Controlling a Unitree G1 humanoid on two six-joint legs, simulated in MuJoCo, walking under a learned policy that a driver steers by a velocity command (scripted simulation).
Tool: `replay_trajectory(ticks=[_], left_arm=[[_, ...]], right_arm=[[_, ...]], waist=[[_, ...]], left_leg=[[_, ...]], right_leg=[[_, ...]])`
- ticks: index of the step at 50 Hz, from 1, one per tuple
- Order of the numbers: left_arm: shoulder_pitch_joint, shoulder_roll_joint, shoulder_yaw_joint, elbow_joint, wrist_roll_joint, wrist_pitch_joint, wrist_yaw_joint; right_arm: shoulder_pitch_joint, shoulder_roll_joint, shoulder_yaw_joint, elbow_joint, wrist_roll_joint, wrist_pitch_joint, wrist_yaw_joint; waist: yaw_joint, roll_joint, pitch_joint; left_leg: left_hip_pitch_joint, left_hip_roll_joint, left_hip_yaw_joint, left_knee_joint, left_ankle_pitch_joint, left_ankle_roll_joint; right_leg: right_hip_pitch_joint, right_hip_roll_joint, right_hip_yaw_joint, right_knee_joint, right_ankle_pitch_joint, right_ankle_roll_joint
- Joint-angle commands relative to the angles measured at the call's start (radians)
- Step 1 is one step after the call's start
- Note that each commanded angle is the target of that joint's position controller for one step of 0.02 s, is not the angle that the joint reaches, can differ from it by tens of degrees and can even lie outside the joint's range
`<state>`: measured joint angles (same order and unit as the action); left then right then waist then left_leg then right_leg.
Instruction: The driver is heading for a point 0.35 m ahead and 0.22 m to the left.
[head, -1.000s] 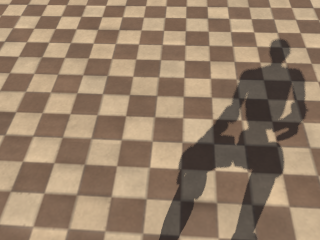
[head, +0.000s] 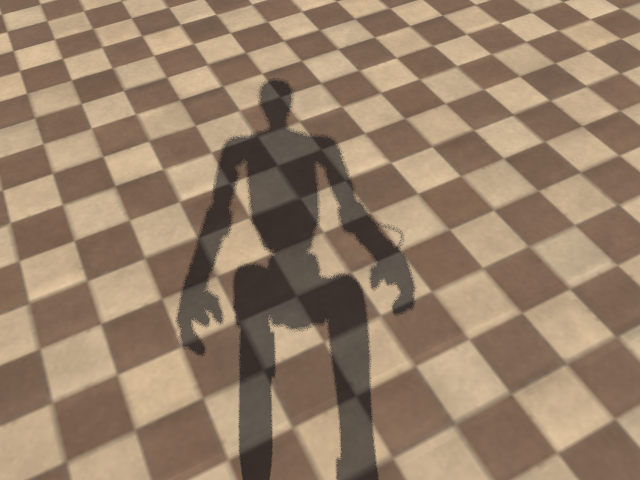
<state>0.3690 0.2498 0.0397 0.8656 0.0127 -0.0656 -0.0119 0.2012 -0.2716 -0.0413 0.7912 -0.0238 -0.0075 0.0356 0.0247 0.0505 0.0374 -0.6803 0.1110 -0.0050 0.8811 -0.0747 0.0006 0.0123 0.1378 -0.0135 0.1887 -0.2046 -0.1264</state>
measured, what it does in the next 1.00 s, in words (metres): walks ahead, turning left: left foot, then right foot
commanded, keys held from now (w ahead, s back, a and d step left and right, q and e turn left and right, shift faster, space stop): w+q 0.30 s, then no key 0.70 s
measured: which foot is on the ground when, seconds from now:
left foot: up 0.00-0.20, down 0.22-0.70, up 0.72-0.96, down 0.98-1.00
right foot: down 0.00-0.24, up 0.26-0.66, down 0.68-1.00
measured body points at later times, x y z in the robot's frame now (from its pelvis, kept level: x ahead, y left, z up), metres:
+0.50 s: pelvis +0.27 +0.06 +0.00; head +0.31 +0.07 +0.45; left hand +0.35 +0.33 -0.12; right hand +0.38 -0.20 -0.13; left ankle +0.24 +0.10 -0.74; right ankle +0.41 -0.08 -0.68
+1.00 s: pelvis +0.38 +0.05 -0.01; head +0.39 +0.05 +0.44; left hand +0.39 +0.30 -0.15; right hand +0.49 -0.18 -0.16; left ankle +0.34 +0.17 -0.75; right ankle +0.47 -0.01 -0.74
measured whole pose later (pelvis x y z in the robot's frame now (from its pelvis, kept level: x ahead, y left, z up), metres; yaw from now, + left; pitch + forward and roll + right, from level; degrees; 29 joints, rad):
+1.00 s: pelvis +0.38 +0.05 -0.01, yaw +16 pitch -1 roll -1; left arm 0.21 0.20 -0.01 0.94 0.01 0.00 0.02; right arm 0.24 -0.22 -0.01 1.01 -0.02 0.04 -0.03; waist 0.00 0.02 0.04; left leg -0.18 0.00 -0.05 0.49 -0.28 0.01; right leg -0.29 0.05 -0.05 0.44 -0.13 -0.06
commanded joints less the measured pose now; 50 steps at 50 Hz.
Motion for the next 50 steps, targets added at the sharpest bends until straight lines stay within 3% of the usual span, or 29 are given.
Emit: replay_trajectory(ticks=[1,6,8,9,10,11,12,13,14,15,16,17,19,22,26,29,32,33,34,35,36,37,39,40,42,45,47,49,50], left_arm=[[0.034,0.128,0.023,-0.023,0.006,-0.023,0.011],[0.066,0.118,0.008,0.024,0.013,-0.023,0.035],[0.052,0.148,0.011,0.033,0.018,-0.022,0.047],[0.042,0.165,0.014,0.035,0.022,-0.017,0.053],[0.028,0.183,0.019,0.032,0.027,-0.01,0.055],[-0.013,0.194,0.02,0.013,0.018,-0.009,0.054],[-0.008,0.133,0.003,-0.042,0.003,-0.021,0.044],[0.011,0.117,0.006,-0.072,0.005,-0.029,0.027],[-0.052,0.134,0.002,-0.082,0.024,-0.037,0.019],[-0.094,0.133,-0.001,-0.1,0.013,-0.047,0.012],[-0.087,0.126,-0.001,-0.091,0.009,-0.044,0.013],[-0.076,0.119,-0.003,-0.09,0.021,-0.025,0.015],[-0.033,0.089,-0.01,-0.079,0.03,0.013,0.013],[-0.056,0.071,-0.014,-0.09,0.021,0.03,0.011],[-0.165,0.059,-0.022,-0.11,0.01,0.035,0.01],[-0.2,0.07,-0.021,-0.106,0.007,0.03,0.018],[-0.147,0.091,-0.014,-0.077,0.012,0.016,0.03],[-0.089,0.094,-0.011,-0.054,0.017,0.007,0.035],[-0.024,0.111,-0.007,-0.031,0.022,-0.008,0.041],[0.025,0.178,0.004,-0.028,0.022,-0.015,0.046],[0.017,0.157,0.002,-0.023,-0.003,0.004,0.043],[-0.009,0.1,-0.016,-0.032,-0.013,0.012,0.032],[-0.11,0.066,-0.03,-0.034,0.002,0.022,0.037],[-0.149,0.063,-0.034,-0.031,0.004,0.027,0.045],[-0.172,0.076,-0.031,-0.015,0.012,0.037,0.047],[-0.147,0.099,-0.023,0.016,0.004,0.045,0.043],[-0.172,0.108,-0.018,0.026,-0.003,0.056,0.043],[-0.154,0.096,-0.016,0.041,-0.006,0.065,0.039],[-0.14,0.088,-0.012,0.045,-0.013,0.071,0.036]], right_arm=[[-0.088,-0.057,-0.01,-0.071,0.007,-0.015,0.004],[-0.176,-0.037,0.004,-0.106,-0.005,-0.025,0.015],[-0.114,-0.051,-0.001,-0.093,-0.005,-0.024,0.008],[-0.036,-0.068,-0.008,-0.072,-0.006,-0.026,0.003],[0.094,-0.095,-0.021,-0.034,-0.009,-0.032,-0.002],[0.251,-0.131,-0.039,0.009,-0.022,-0.04,-0.009],[0.345,-0.249,-0.075,0.019,-0.027,-0.033,-0.025],[0.278,-0.27,-0.082,0.012,0.004,-0.025,-0.021],[0.218,-0.237,-0.081,0.009,0.032,-0.02,-0.018],[0.164,-0.182,-0.067,-0.001,0.027,-0.018,-0.019],[0.115,-0.125,-0.051,-0.003,0.02,-0.018,-0.022],[0.093,-0.1,-0.04,-0.003,0.022,-0.025,-0.027],[0.096,-0.105,-0.035,0.005,0.022,-0.048,-0.023],[0.116,-0.129,-0.037,0.025,0.019,-0.057,-0.021],[0.143,-0.111,-0.026,0.041,0.022,-0.042,-0.032],[0.164,-0.109,-0.022,0.058,0.014,-0.033,-0.043],[0.14,-0.111,-0.02,0.069,0.01,-0.026,-0.056],[0.118,-0.113,-0.019,0.071,0.018,-0.026,-0.06],[0.113,-0.11,-0.016,0.068,0.025,-0.033,-0.061],[0.191,-0.066,-0.003,0.053,0.026,-0.042,-0.059],[0.292,-0.032,0.001,0.098,0.045,-0.021,-0.06],[0.229,-0.085,-0.008,0.11,0.023,0.0,-0.063],[0.146,-0.063,-0.006,0.114,0.007,0.02,-0.058],[0.135,-0.048,-0.001,0.118,0.007,0.032,-0.056],[0.162,-0.028,0.01,0.151,0.007,0.047,-0.057],[0.15,-0.024,0.015,0.185,0.016,0.058,-0.067],[0.153,-0.009,0.022,0.209,0.011,0.056,-0.068],[0.123,-0.038,0.024,0.209,-0.007,0.045,-0.068],[0.103,-0.064,0.023,0.208,-0.005,0.036,-0.067]], waist=[[0.023,-0.091,0.047],[0.037,-0.092,0.069],[0.001,-0.13,0.014],[-0.036,-0.149,-0.031],[-0.092,-0.155,-0.097],[-0.18,-0.126,-0.171],[-0.191,0.044,-0.273],[-0.109,0.165,-0.33],[-0.106,0.01,-0.217],[-0.086,-0.041,-0.106],[-0.038,-0.102,-0.017],[-0.009,-0.107,0.011],[0.016,-0.067,-0.017],[0.017,-0.017,-0.047],[-0.039,0.035,-0.071],[-0.068,0.036,-0.074],[-0.044,0.031,-0.051],[-0.007,0.015,-0.05],[0.024,-0.035,-0.084],[-0.014,-0.171,-0.184],[-0.016,-0.291,-0.293],[-0.008,-0.182,-0.245],[-0.036,-0.111,-0.115],[-0.057,-0.135,-0.079],[-0.07,-0.183,-0.076],[-0.05,-0.174,-0.102],[-0.064,-0.162,-0.08],[-0.047,-0.121,-0.018],[-0.02,-0.078,0.027]], left_leg=[[-0.027,-0.043,-0.012,-0.08,0.086,0.021],[0.024,-0.1,0.089,-0.255,0.038,0.071],[0.138,-0.164,0.144,-0.275,-0.062,0.111],[0.214,-0.194,0.156,-0.282,-0.117,0.134],[0.347,-0.213,0.139,-0.32,-0.136,0.163],[0.58,-0.172,0.056,-0.398,-0.095,0.21],[0.846,0.087,-0.304,-0.408,-0.09,0.323],[0.999,0.241,-0.772,-0.526,0.056,0.46],[0.906,0.206,-0.635,-0.552,-0.014,0.43],[0.761,0.18,-0.526,-0.591,-0.013,0.395],[0.626,0.139,-0.424,-0.616,0.14,0.346],[0.535,0.099,-0.337,-0.619,0.33,0.319],[0.463,0.053,-0.215,-0.615,0.614,0.294],[0.473,-0.008,-0.111,-0.6,0.789,0.245],[0.545,-0.043,-0.066,-0.571,0.773,0.152],[0.622,-0.01,-0.096,-0.533,0.728,0.142],[0.652,0.03,-0.151,-0.446,0.717,0.148],[0.647,0.019,-0.155,-0.383,0.691,0.133],[0.601,-0.02,-0.142,-0.288,0.571,0.104],[0.498,-0.094,-0.109,-0.137,0.151,0.074],[0.418,-0.213,-0.061,0.028,-0.464,0.052],[0.379,-0.208,-0.09,0.1,-0.599,0.051],[0.373,-0.169,-0.106,0.093,-0.521,0.03],[0.412,-0.146,-0.099,0.023,-0.476,0.016],[0.474,-0.151,-0.045,-0.114,-0.437,-0.008],[0.521,-0.144,-0.014,-0.26,-0.338,-0.011],[0.583,-0.14,0.006,-0.406,-0.202,0.004],[0.593,-0.071,-0.086,-0.506,-0.158,0.029],[0.488,-0.037,-0.138,-0.529,-0.253,0.048]], right_leg=[[0.0,-0.293,0.051,-0.069,0.452,-0.021],[0.117,-0.324,-0.033,-0.011,0.707,0.008],[0.157,-0.332,-0.065,0.128,1.064,0.031],[0.169,-0.339,-0.075,0.249,1.194,0.038],[0.14,-0.341,-0.082,0.423,1.194,0.04],[-0.012,-0.321,-0.11,0.664,0.993,0.046],[-0.31,-0.199,-0.153,1.049,0.422,0.074],[-0.636,-0.019,0.002,1.295,-0.307,0.097],[-0.719,-0.116,0.114,1.279,-0.215,0.082],[-0.718,-0.157,0.098,1.21,-0.145,0.087],[-0.67,-0.188,0.077,1.12,-0.126,0.095],[-0.608,-0.204,0.068,1.064,-0.132,0.114],[-0.512,-0.197,0.035,0.986,-0.124,0.144],[-0.501,-0.181,-0.007,0.821,-0.031,0.16],[-0.477,-0.167,-0.032,0.597,0.136,0.149],[-0.462,-0.155,-0.022,0.499,0.159,0.132],[-0.39,-0.137,-0.001,0.387,0.081,0.093],[-0.316,-0.134,0.003,0.283,0.134,0.074],[-0.176,-0.187,0.053,0.199,0.408,0.053],[0.021,-0.389,0.23,0.283,0.935,-0.019],[0.083,-0.542,0.401,0.275,1.11,-0.199],[0.002,-0.528,0.422,0.221,0.928,-0.213],[-0.154,-0.442,0.313,0.135,0.6,-0.15],[-0.227,-0.399,0.255,0.095,0.483,-0.111],[-0.26,-0.329,0.181,0.076,0.347,-0.062],[-0.247,-0.322,0.188,0.068,0.151,-0.048],[-0.306,-0.298,0.185,0.061,-0.075,-0.012],[-0.385,-0.274,0.193,0.042,-0.263,0.06],[-0.364,-0.232,0.162,0.044,-0.248,0.082]])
